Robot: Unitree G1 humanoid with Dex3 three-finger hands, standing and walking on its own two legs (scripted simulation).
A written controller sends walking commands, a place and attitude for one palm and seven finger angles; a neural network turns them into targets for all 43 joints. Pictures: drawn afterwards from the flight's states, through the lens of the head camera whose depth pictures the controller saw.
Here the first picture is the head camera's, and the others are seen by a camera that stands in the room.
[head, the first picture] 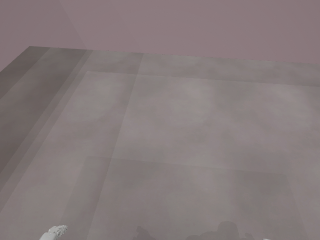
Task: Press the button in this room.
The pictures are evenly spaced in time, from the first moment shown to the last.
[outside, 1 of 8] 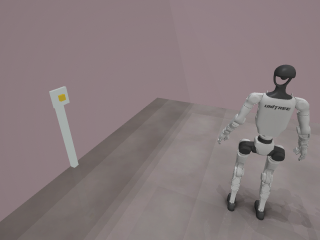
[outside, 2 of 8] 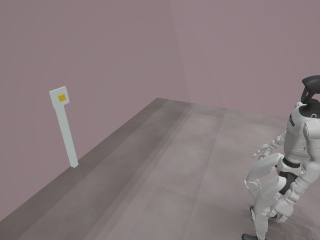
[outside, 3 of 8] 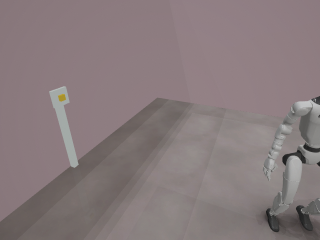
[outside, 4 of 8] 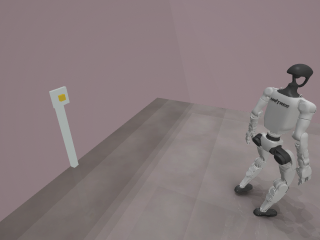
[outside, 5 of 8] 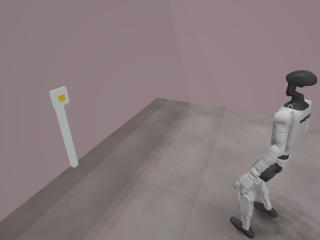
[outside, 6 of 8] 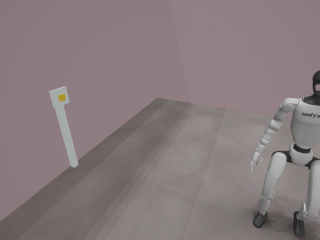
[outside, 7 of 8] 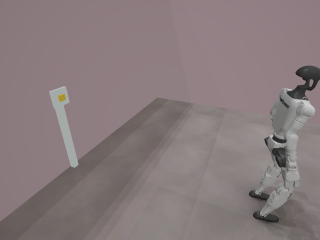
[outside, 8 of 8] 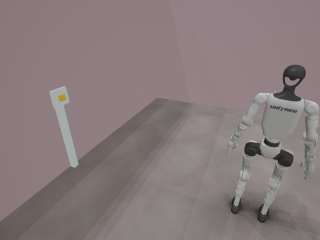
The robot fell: no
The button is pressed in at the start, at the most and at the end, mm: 0 0 0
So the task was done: no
